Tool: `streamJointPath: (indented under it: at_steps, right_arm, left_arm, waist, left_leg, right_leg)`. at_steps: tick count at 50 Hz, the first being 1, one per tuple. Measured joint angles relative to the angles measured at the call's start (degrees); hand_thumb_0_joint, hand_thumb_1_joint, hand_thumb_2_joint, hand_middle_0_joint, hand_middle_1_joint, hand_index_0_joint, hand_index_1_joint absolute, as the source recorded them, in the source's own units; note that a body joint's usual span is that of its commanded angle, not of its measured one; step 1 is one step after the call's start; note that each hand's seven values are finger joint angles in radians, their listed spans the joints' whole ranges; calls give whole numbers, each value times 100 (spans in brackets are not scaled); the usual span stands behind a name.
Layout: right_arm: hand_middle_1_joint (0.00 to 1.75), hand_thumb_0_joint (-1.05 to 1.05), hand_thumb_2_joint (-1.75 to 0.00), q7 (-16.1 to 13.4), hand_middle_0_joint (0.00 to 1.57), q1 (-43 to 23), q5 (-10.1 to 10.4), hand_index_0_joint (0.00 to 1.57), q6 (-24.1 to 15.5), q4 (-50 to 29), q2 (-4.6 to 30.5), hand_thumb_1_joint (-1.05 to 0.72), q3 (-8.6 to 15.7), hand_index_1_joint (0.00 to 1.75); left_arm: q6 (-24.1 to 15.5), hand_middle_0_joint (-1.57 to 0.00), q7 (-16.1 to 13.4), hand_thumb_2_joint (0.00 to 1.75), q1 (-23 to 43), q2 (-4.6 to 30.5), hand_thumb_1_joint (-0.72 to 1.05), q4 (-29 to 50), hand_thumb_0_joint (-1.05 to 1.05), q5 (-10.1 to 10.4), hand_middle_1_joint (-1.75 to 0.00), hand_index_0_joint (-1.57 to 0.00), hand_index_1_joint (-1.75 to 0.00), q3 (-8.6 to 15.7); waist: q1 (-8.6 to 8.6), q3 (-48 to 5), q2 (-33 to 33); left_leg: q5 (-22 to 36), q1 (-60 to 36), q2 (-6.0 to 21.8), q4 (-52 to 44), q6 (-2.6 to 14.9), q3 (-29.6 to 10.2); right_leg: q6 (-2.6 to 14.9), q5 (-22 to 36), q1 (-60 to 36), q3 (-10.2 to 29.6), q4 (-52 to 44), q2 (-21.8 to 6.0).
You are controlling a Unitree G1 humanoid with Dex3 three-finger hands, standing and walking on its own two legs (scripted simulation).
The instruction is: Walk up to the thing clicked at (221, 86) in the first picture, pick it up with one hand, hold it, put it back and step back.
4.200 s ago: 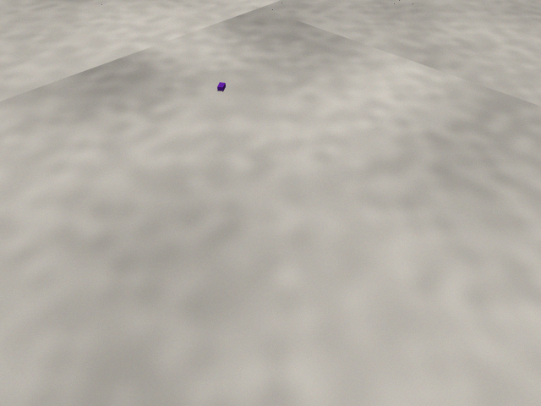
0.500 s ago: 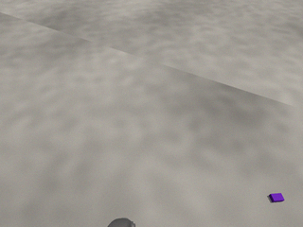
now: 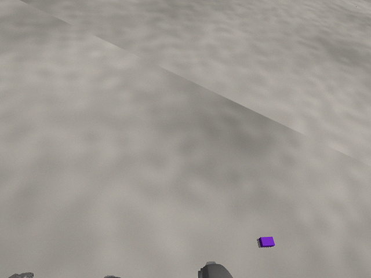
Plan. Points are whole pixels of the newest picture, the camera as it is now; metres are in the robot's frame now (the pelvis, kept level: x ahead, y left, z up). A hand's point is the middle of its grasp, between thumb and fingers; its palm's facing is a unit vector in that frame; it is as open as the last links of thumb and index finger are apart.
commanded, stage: walk up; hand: left
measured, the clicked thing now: (266, 241) +0.40 -0.55 -0.72
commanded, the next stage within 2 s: none
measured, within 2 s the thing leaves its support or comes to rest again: neither
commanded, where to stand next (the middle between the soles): +0.03 -0.87 m, yaw +9 degrees
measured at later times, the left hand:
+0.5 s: hand out of the picture +0.08 +0.07 -0.14, palm faces -0.04 -0.95 -0.32, open 7.4 cm
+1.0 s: hand out of the picture +0.04 -0.16 -0.12, palm faces -0.03 -0.93 -0.37, open 7.4 cm
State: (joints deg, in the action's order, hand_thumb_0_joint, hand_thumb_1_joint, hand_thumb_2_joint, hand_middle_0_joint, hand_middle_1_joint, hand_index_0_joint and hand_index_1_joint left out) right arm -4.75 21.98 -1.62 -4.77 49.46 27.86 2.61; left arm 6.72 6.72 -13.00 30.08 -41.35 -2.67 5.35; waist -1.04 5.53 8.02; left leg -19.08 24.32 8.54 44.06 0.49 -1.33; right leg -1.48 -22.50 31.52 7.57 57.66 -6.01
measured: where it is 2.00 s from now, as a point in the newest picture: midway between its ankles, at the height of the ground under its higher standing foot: outside the picture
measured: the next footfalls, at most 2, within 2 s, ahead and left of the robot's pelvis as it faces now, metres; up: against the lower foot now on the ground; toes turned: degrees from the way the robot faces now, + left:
right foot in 0.06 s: +0.09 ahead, -0.23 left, +0.00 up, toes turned +0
left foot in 0.40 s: +0.08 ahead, -0.10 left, +0.00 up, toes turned +7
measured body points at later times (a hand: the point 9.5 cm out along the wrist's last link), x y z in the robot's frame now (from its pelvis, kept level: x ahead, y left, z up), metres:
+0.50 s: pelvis +0.00 -0.20 +0.01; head +0.03 -0.16 +0.46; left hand +0.08 +0.12 -0.12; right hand +0.05 -0.54 -0.06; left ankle +0.04 -0.10 -0.70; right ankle +0.05 -0.29 -0.66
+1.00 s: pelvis -0.02 -0.44 +0.01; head +0.02 -0.44 +0.46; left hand +0.04 -0.12 -0.10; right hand +0.06 -0.80 -0.09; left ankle +0.01 -0.33 -0.65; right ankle +0.03 -0.54 -0.70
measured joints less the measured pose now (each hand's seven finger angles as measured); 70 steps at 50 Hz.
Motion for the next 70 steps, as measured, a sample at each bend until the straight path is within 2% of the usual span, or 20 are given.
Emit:
streamJointPath:
  at_steps: [2,3,5,7,10,15,20,24,32,38,40,41,44,47,52,56,57,62,66,70]
  right_arm:
    - [30,0,-89,3,21,-18,-32,21,38,38,127,-90,38,30]
    - [30,0,-89,-3,21,-53,-39,21,71,84,213,-90,63,30]
    - [30,0,-89,-71,21,-191,-10,21,199,267,412,-90,142,30]
    - [30,0,-89,-180,21,-336,59,20,355,466,384,-90,199,30]
    - [30,1,-89,-182,20,-550,191,20,338,605,282,-91,145,30]
    - [30,0,-89,-62,20,-398,264,20,125,523,-127,-91,-77,30]
    - [30,0,-89,-27,21,-63,178,20,-24,399,-521,-90,-197,30]
    - [30,0,-89,-78,21,5,96,21,-20,201,-578,-90,-196,30]
    - [30,0,-89,-67,21,5,97,21,19,-23,-226,-90,1,30]
    - [30,0,-89,-30,21,-32,-41,21,37,-101,145,-90,110,30]
    - [30,0,-89,-38,21,-98,-58,21,94,-43,321,-90,155,30]
    - [30,0,-89,-64,21,-174,-58,21,153,40,439,-90,194,30]
    - [30,0,-89,-213,21,-369,48,20,399,350,432,-90,274,30]
    - [30,1,-89,-213,20,-579,204,20,376,487,252,-91,193,30]
    - [30,0,-89,-87,21,-386,263,20,131,430,-284,-91,-104,30]
    - [30,0,-89,-44,21,-129,175,20,-16,337,-626,-90,-205,30]
    - [30,0,-89,-58,21,-107,112,21,-24,297,-691,-90,-205,30]
    - [30,0,-89,-126,21,-137,126,21,25,130,-537,-90,-120,30]
    - [30,0,-89,-103,21,-86,107,21,19,23,-340,-90,-3,30]
    - [30,0,-89,-72,21,-57,14,21,28,-66,-120,-90,93,30]
  left_arm:
    - [-27,-20,1,90,48,97,90,19,1,17,-30,-20,-30,58]
    - [-66,-20,-18,90,73,96,90,16,1,15,-30,-20,-30,94]
    - [-166,-20,-86,90,150,-101,90,8,0,-47,-30,-20,-30,81]
    - [-231,-20,-142,90,136,-278,90,7,0,-54,-30,-20,-30,-47]
    - [-206,-20,-183,90,28,-579,90,-81,0,-32,-30,-20,-30,-233]
    - [-180,-21,-203,90,-79,-556,90,-58,0,-101,-30,-20,-30,-311]
    - [-121,-21,-250,90,-90,-288,90,80,1,-78,-30,-20,-30,-265]
    - [-16,-20,-306,90,-23,-331,90,2,1,-80,-30,-20,-30,-259]
    - [4,-20,-103,90,37,-170,90,12,1,-35,-30,-20,-30,-127]
    - [32,-20,-32,90,108,115,90,-18,1,4,-30,-20,-30,43]
    - [-31,-20,-38,90,121,108,90,-44,1,-15,-30,-20,-30,96]
    - [-81,-20,-65,90,161,-6,90,-76,0,-47,-30,-20,-30,106]
    - [-190,-20,-136,90,92,-306,90,-77,0,-99,-30,-20,-30,-51]
    - [-154,-20,-182,90,-51,-611,90,-163,0,-88,-30,-20,-30,-229]
    - [-143,-21,-231,90,-137,-552,90,-77,1,-146,-30,-20,-30,-251]
    - [-103,-21,-297,90,-71,-327,90,57,1,-107,-30,-20,-30,-206]
    - [-81,-20,-326,90,-4,-303,90,44,1,-91,-30,-20,-30,-180]
    - [-8,-20,-309,90,66,-406,90,19,1,-100,-30,-20,-30,-220]
    - [-7,-20,-197,90,139,-292,90,50,1,-81,-30,-20,-30,-124]
    - [9,-20,-133,90,149,-69,90,44,0,-64,-30,-20,-30,11]
  waist:
    - [-15,-37,-60]
    - [4,-30,-154]
    - [15,117,-609]
    - [127,107,-677]
    - [276,27,-807]
    - [419,-82,-769]
    - [426,-91,-436]
    - [211,71,-90]
    - [65,187,37]
    - [74,112,21]
    - [88,103,-153]
    - [77,197,-420]
    - [187,189,-671]
    - [333,103,-851]
    - [483,10,-728]
    - [448,29,-413]
    - [408,107,-255]
    - [162,285,-162]
    - [88,290,-62]
    - [96,250,11]
  left_leg:
    - [-91,151,197,176,-51,-151]
    - [-151,237,330,314,-40,-254]
    - [-520,486,519,926,228,-702]
    - [-1071,772,80,1873,253,-681]
    - [-988,946,-437,2483,258,-136]
    - [-755,652,-813,1578,282,605]
    - [94,-305,-1036,-423,370,617]
    - [96,-345,-1004,-335,252,518]
    - [206,-269,-289,-320,-49,240]
    - [39,124,282,83,-85,10]
    - [-75,328,511,355,-24,-183]
    - [-258,446,638,620,140,-444]
    - [-1199,899,29,2043,238,-651]
    - [-1057,1014,-533,2535,232,-201]
    - [-874,548,-918,1364,250,607]
    - [126,-225,-1092,-306,333,662]
    - [132,-228,-1149,-266,337,660]
    - [190,-239,-825,-197,181,479]
    - [299,-102,-505,-196,8,303]
    - [265,137,-108,12,-24,131]
  right_leg:
    - [51,-113,-281,-157,-558,-34]
    - [-64,-17,-400,-254,-772,41]
    - [-173,-83,-418,-591,-529,363]
    - [-89,-107,-396,-655,-475,394]
    - [125,232,-627,-692,-1115,495]
    - [532,582,-960,-1004,-1897,713]
    - [727,408,-950,-1372,-1688,907]
    - [393,-331,-393,-726,-147,1051]
    - [76,217,202,400,1041,622]
    - [13,-252,-215,-22,-134,93]
    - [-73,-219,-490,-266,-616,160]
    - [-135,-248,-506,-453,-486,342]
    - [-46,-306,-440,-646,-294,463]
    - [143,80,-651,-692,-954,612]
    - [523,417,-922,-970,-1634,785]
    - [696,270,-836,-1244,-1370,864]
    - [623,127,-746,-1110,-1094,865]
    - [303,-383,-43,-344,859,1008]
    - [183,22,173,312,1314,756]
    - [52,-24,64,367,939,386]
